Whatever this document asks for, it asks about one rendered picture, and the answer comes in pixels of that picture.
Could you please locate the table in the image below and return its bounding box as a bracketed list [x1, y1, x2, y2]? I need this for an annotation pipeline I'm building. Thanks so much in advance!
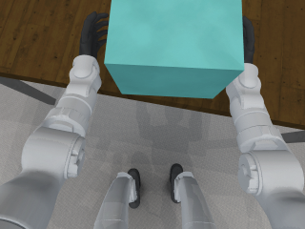
[0, 0, 305, 143]

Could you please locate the right robot thigh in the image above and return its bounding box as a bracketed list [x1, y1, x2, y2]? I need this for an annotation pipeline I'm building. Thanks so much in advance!
[174, 176, 217, 229]

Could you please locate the carton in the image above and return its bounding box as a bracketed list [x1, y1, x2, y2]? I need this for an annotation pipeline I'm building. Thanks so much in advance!
[104, 0, 245, 99]

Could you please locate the robot left forearm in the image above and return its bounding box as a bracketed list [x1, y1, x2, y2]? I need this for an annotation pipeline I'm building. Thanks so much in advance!
[21, 54, 102, 168]

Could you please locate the robot right upper arm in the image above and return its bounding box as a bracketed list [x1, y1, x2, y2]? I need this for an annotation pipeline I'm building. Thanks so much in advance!
[237, 150, 305, 229]

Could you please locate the left robot hand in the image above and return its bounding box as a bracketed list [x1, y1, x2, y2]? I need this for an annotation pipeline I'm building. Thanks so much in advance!
[78, 11, 110, 59]

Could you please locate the robot left upper arm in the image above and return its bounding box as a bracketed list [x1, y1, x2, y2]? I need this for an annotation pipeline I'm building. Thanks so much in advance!
[0, 126, 86, 229]

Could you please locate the left robot foot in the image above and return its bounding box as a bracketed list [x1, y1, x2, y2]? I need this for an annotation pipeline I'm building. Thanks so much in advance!
[128, 168, 141, 209]

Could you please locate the robot right forearm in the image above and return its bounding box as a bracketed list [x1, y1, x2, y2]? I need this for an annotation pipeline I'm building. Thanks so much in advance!
[226, 63, 304, 189]

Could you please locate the right robot hand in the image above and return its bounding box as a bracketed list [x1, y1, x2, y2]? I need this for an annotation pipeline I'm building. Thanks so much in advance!
[242, 15, 255, 64]

